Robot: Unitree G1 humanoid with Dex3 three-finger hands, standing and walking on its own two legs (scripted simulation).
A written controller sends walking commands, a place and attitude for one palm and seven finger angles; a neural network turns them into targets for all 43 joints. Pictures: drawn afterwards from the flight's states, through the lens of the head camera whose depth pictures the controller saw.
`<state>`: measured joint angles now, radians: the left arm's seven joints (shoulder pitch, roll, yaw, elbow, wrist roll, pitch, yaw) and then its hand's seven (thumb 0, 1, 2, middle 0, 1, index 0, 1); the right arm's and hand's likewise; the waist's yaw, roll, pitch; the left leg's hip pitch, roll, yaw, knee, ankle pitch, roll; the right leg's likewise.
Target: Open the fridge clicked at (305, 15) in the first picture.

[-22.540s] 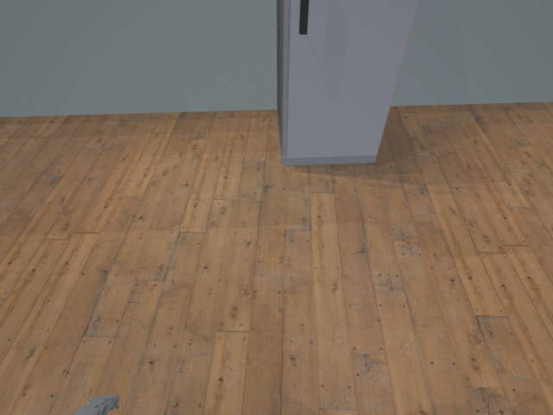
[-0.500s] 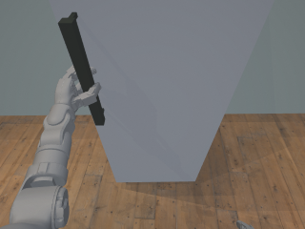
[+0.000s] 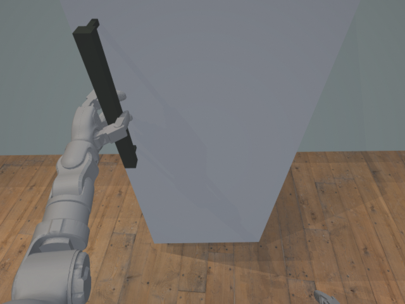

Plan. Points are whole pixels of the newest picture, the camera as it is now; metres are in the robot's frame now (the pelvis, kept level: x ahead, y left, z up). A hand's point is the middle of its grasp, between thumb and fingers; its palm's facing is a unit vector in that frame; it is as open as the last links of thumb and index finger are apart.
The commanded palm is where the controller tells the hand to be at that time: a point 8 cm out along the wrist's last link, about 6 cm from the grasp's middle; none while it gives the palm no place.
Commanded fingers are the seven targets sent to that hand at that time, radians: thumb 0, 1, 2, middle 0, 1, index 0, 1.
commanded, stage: grip the handle and tug to test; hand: left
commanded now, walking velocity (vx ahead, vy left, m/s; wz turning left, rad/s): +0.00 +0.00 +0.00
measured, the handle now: (116, 106) +0.47 +0.20 +0.16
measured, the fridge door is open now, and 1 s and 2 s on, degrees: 0 8 44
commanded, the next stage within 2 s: pull the door a little, standing still in 0.24 s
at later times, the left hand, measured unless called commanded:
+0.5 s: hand (120, 126) +0.41 +0.17 +0.15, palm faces +0.04 -1.00 +0.01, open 6.4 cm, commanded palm +0.37 +0.23 +0.15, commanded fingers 0.00 0.90 0.90 -0.45 -1.40 -0.45 -1.40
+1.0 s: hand (118, 150) +0.35 +0.16 +0.15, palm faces +0.01 -1.00 -0.02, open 6.8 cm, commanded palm +0.33 +0.22 +0.15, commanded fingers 0.00 0.90 0.90 -0.45 -1.40 -0.45 -1.40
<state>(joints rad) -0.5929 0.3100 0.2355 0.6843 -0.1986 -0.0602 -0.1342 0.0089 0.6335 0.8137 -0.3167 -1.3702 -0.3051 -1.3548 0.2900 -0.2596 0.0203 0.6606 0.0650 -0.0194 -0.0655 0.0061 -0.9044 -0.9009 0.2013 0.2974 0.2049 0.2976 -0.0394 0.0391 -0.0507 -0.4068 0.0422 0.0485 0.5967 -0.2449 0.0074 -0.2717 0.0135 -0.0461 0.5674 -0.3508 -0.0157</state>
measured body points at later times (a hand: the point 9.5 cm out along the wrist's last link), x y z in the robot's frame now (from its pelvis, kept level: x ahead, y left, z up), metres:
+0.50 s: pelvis +0.03 +0.00 +0.00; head +0.03 -0.01 +0.45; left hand +0.41 +0.23 +0.15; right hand +0.16 -0.26 -0.10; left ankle +0.04 +0.12 -0.73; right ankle -0.04 -0.11 -0.73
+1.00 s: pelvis +0.09 +0.00 +0.01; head +0.08 -0.01 +0.46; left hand +0.34 +0.22 +0.16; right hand +0.23 -0.25 -0.07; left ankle +0.04 +0.12 -0.72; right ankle -0.03 -0.10 -0.71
